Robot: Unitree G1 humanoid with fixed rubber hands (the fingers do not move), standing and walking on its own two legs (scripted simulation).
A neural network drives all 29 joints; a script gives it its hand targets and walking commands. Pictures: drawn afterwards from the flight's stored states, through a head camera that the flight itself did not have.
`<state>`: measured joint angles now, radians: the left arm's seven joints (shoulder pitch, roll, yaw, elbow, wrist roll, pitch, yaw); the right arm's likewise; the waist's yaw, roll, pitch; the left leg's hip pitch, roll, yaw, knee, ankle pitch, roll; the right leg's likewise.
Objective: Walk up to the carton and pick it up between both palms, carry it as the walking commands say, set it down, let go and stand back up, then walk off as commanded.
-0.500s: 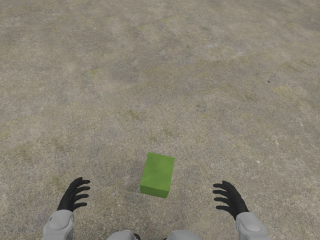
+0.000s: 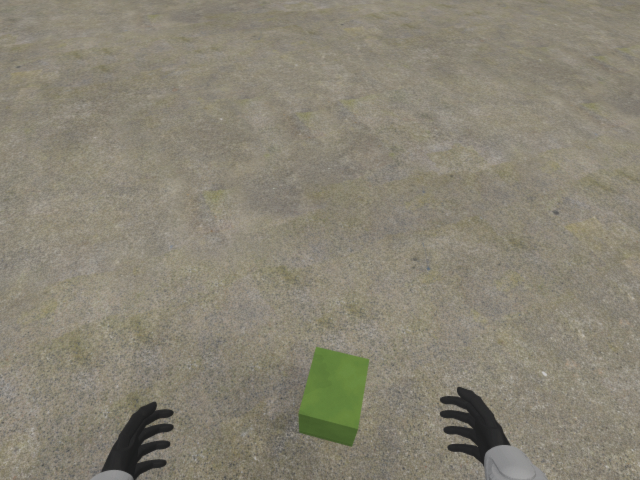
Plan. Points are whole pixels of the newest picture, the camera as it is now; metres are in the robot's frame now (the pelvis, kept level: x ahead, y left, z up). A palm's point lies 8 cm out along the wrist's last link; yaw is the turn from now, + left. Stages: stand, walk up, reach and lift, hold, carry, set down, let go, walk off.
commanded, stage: let go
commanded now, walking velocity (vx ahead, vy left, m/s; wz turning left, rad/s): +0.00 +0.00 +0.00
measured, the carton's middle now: (333, 396) +0.45 -0.06 -0.68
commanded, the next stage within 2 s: stand in 0.06 s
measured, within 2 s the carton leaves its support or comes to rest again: neither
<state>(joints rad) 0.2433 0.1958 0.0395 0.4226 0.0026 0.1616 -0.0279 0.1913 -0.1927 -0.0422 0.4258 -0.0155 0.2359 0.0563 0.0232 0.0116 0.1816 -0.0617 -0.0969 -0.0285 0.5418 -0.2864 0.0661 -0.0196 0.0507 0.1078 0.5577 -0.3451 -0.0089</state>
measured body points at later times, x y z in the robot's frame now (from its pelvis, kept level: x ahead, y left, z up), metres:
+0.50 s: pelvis +0.02 -0.01 +0.00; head -0.07 -0.02 +0.45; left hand +0.10 +0.28 -0.10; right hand +0.12 -0.30 -0.10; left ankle +0.02 +0.08 -0.73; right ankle -0.01 -0.12 -0.73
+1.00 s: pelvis -0.02 -0.02 +0.01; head -0.09 -0.02 +0.45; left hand +0.04 +0.27 -0.12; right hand +0.04 -0.30 -0.12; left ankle +0.02 +0.08 -0.73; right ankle -0.01 -0.12 -0.73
